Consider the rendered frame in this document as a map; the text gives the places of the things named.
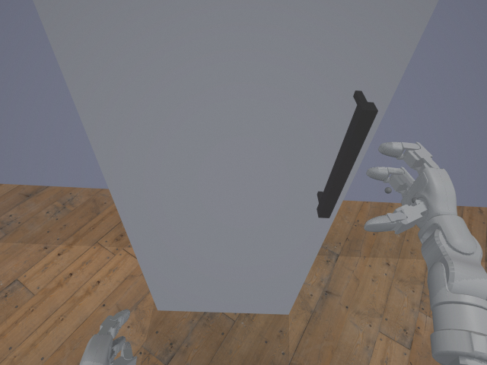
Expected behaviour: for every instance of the robot right hand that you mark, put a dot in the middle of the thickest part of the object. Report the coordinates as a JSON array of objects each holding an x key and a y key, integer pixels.
[{"x": 433, "y": 187}]

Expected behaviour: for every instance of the handle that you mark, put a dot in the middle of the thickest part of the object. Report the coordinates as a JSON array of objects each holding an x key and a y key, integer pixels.
[{"x": 355, "y": 136}]

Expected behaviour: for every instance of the robot left hand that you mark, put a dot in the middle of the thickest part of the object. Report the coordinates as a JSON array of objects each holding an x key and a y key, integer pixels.
[{"x": 101, "y": 349}]

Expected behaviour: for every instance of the fridge door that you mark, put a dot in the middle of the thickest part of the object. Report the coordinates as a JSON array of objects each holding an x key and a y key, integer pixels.
[{"x": 216, "y": 122}]

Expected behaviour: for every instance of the robot right forearm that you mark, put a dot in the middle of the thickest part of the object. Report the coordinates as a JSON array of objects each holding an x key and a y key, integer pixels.
[{"x": 457, "y": 285}]

